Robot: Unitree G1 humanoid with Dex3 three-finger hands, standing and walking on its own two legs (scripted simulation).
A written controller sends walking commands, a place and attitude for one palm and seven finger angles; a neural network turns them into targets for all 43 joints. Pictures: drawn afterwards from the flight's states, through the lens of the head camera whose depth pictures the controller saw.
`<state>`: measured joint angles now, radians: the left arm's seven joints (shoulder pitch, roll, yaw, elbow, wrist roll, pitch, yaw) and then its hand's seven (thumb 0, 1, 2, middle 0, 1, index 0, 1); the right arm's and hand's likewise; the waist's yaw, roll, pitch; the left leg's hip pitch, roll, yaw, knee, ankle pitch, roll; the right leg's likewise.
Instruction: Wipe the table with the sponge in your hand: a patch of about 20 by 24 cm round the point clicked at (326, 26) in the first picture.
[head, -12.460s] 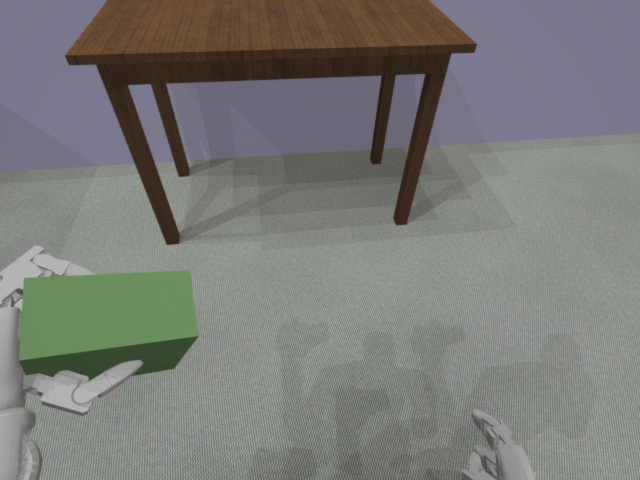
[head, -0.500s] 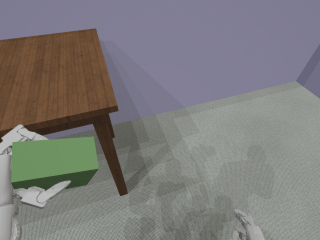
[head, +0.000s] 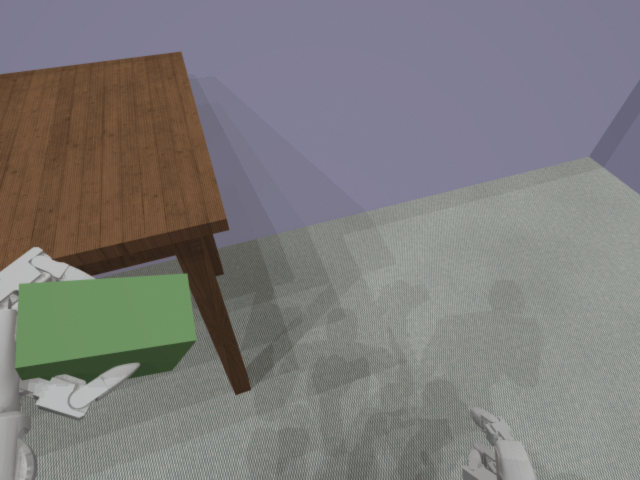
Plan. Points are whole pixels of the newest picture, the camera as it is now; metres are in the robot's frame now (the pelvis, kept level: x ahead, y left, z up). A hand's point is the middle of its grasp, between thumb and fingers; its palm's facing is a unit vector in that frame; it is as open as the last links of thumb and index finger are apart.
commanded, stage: look again from close up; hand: left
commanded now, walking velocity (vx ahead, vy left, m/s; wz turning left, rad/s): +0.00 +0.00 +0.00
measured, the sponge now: (134, 331) +0.23 +0.20 +0.13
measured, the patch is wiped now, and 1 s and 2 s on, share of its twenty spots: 0.00 0.00 0.00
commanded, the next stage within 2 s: shuffle to correct the standing spot in 0.34 s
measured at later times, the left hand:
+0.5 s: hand (32, 324) +0.22 +0.28 +0.16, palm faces +0.42 -0.84 -0.35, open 10.1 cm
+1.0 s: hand (38, 280) +0.26 +0.29 +0.17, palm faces +0.35 -0.86 -0.37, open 10.1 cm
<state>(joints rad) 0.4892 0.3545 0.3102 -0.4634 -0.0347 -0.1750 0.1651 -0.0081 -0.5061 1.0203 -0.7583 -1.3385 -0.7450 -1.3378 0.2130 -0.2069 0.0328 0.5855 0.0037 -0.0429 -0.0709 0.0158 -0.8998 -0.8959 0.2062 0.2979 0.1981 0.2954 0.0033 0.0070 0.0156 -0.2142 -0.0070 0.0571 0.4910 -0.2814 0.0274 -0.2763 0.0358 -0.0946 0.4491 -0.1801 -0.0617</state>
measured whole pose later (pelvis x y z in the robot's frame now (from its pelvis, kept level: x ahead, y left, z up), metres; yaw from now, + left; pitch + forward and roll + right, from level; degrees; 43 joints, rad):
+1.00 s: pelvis +0.03 +0.06 -0.01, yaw -3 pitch -2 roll -1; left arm 0.39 0.38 0.36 -0.48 -0.05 -0.22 0.10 -0.01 -0.50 1.02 -0.75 -1.34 -0.74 -1.34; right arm 0.21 -0.21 0.03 0.53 0.00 -0.07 0.00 0.02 -0.90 -0.90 0.21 0.30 0.20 0.30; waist 0.03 -0.01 0.06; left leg -0.17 -0.06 0.14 0.60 -0.40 0.09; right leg -0.28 -0.01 -0.01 0.62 -0.30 0.00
